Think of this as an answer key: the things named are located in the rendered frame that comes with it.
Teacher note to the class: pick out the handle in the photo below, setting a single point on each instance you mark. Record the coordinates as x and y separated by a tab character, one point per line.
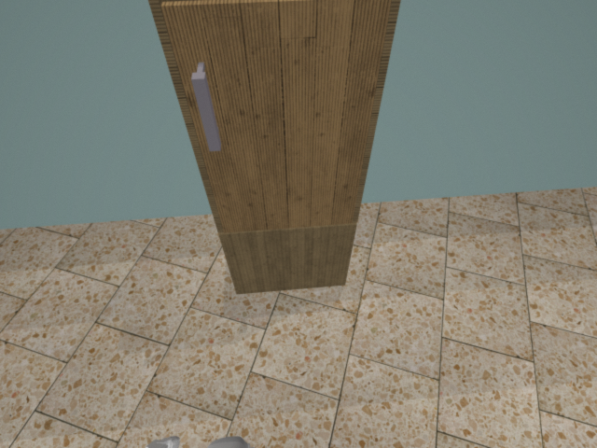
204	101

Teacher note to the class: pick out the cupboard door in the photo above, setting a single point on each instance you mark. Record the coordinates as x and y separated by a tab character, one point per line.
292	84

